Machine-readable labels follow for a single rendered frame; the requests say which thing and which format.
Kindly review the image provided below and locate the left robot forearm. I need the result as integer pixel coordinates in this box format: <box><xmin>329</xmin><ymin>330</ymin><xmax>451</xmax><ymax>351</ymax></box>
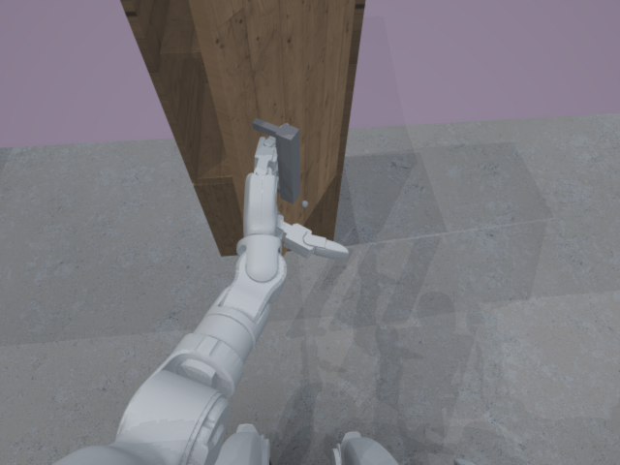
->
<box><xmin>116</xmin><ymin>233</ymin><xmax>287</xmax><ymax>439</ymax></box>

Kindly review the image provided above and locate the left robot hand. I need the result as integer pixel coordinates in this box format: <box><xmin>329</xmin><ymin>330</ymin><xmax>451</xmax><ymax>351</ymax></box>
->
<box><xmin>243</xmin><ymin>123</ymin><xmax>349</xmax><ymax>259</ymax></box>

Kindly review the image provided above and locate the robot right shin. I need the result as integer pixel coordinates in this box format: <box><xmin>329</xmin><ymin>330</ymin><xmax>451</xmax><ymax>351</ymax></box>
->
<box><xmin>341</xmin><ymin>432</ymin><xmax>361</xmax><ymax>443</ymax></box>

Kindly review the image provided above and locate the right robot thigh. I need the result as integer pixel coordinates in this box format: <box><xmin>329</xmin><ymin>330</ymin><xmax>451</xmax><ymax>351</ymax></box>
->
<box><xmin>331</xmin><ymin>437</ymin><xmax>399</xmax><ymax>465</ymax></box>

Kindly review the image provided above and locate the handle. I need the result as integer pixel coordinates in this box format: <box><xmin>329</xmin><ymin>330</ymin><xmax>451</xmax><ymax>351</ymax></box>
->
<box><xmin>252</xmin><ymin>118</ymin><xmax>300</xmax><ymax>204</ymax></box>

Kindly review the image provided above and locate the cupboard door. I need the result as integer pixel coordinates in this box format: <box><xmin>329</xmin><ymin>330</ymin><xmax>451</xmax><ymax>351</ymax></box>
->
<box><xmin>188</xmin><ymin>0</ymin><xmax>356</xmax><ymax>257</ymax></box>

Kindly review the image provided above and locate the left robot upper arm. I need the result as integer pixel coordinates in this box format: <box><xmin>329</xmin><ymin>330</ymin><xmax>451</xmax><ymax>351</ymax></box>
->
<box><xmin>52</xmin><ymin>370</ymin><xmax>231</xmax><ymax>465</ymax></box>

